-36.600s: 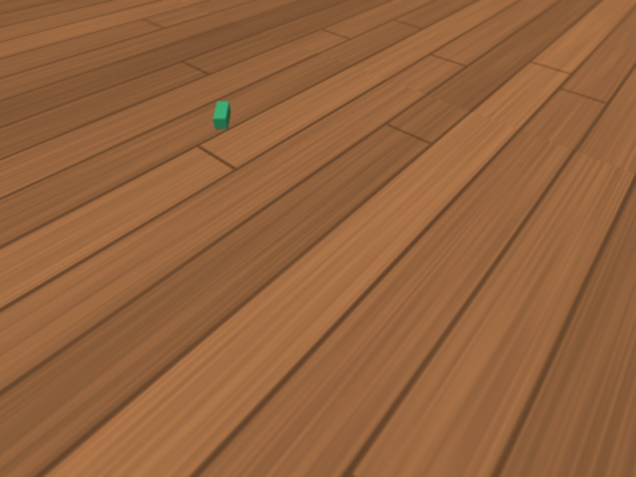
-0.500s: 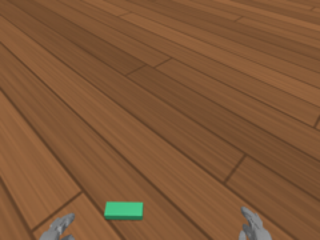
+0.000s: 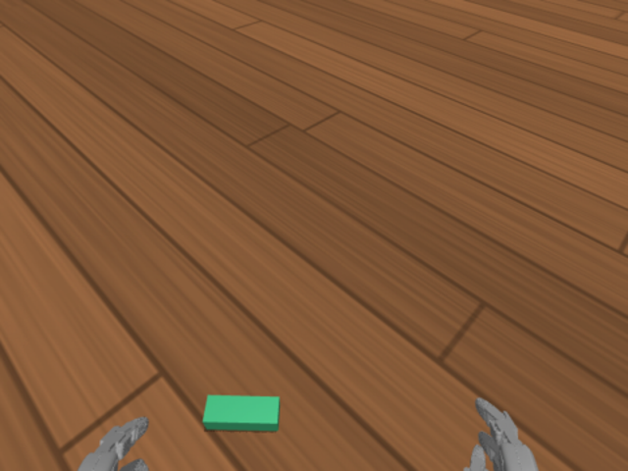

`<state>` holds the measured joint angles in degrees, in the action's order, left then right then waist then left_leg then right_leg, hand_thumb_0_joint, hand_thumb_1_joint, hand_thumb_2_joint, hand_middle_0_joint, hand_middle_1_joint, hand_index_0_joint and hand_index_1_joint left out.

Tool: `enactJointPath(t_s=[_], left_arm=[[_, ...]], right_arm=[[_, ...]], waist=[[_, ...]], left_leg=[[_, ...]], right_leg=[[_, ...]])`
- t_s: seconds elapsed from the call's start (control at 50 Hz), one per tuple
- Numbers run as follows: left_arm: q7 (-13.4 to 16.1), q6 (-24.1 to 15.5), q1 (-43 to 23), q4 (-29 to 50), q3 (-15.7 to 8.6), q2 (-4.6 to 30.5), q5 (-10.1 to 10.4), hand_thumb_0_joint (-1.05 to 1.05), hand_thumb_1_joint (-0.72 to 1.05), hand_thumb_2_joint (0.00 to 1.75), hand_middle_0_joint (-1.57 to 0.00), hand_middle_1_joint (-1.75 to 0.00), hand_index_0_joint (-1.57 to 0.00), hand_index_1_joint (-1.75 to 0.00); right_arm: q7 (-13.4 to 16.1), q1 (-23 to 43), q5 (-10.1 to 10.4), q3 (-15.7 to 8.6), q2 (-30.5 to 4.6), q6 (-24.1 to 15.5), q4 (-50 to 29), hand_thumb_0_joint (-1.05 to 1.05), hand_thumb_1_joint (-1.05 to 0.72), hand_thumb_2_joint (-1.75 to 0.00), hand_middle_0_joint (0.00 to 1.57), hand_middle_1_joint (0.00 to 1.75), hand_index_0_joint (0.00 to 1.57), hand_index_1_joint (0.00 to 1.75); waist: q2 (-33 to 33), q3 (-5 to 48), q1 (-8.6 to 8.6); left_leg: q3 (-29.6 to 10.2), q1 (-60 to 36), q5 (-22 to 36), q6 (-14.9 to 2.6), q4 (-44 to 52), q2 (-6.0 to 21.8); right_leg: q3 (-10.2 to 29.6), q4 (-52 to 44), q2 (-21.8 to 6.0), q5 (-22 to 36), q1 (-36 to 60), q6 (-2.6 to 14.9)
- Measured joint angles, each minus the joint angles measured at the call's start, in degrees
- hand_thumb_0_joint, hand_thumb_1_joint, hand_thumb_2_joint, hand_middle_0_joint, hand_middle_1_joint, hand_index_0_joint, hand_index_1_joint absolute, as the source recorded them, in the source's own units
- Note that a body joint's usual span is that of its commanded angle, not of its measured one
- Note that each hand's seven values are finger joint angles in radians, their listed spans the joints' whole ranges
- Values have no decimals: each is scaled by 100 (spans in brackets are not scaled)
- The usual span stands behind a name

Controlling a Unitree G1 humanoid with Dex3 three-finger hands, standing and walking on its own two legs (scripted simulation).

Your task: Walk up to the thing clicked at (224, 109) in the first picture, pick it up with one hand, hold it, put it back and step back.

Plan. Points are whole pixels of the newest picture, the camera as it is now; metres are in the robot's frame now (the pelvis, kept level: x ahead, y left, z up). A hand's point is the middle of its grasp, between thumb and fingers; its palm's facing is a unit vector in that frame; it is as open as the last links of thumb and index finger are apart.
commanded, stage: home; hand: left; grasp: from above
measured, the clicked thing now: (243, 413) +0.45 +0.16 -0.68
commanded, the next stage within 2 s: stand in 0.78 s
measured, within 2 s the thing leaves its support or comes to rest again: neither
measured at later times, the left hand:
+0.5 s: hand out of the picture +0.17 +0.19 -0.05, palm faces +0.04 -0.98 -0.20, open 7.4 cm
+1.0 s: hand out of the picture +0.15 +0.21 -0.08, palm faces +0.01 -0.95 -0.31, open 7.4 cm
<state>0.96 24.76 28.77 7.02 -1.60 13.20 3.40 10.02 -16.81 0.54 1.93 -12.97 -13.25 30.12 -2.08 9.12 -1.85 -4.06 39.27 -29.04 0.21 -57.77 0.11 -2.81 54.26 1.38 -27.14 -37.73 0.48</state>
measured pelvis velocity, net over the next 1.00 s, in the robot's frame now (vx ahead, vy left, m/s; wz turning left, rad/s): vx -0.01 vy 0.01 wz -0.01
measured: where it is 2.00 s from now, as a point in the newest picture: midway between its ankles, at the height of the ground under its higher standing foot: outside the picture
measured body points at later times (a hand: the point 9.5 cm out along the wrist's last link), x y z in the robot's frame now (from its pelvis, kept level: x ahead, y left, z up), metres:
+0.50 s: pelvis +0.01 +0.01 +0.00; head +0.03 +0.02 +0.45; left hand +0.16 +0.24 -0.03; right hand +0.17 -0.24 -0.06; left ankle +0.00 +0.12 -0.68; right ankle +0.00 -0.12 -0.68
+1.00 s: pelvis -0.01 +0.01 +0.02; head +0.02 +0.01 +0.46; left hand +0.15 +0.26 -0.06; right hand +0.14 -0.25 -0.09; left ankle +0.00 +0.12 -0.68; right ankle +0.00 -0.12 -0.68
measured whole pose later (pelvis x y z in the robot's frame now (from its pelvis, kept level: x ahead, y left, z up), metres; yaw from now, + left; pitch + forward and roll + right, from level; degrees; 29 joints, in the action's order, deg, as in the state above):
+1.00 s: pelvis -0.01 +0.01 +0.02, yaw +0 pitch +4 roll +0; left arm 1.7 8.7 15.5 -20.5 -0.6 15.4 -2.5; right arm 3.3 -10.9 -5.2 0.8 -14.9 -5.1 41.8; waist 0.6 1.1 1.2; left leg -1.8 29.4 -25.5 -0.7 -50.8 -1.4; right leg -0.6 50.1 -0.3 -24.8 -29.4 0.1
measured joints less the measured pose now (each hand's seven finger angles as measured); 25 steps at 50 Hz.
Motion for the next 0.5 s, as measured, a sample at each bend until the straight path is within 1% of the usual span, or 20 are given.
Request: enactJointPath(t_s=[0.36,0.5], left_arm=[[12,-28,25,-3,-21,19,7,1,90,90,-20,-31,-20,-30],[10,-25,52,27,6,40,1,1,90,90,-20,-31,-20,-30]], right_arm=[[-35,-5,-9,-15,30,59,0,1,-91,-90,20,30,20,30],[-58,4,-9,-24,30,79,5,1,-91,-90,20,30,20,30]], waist=[[-12,32,-19],[-10,39,-20]], left_leg=[[35,-19,-73,-50,-9,-16],[47,-28,-88,-64,-26,-26]], right_leg=[[34,-30,-15,-47,31,-48],[46,-26,-26,-54,45,-65]])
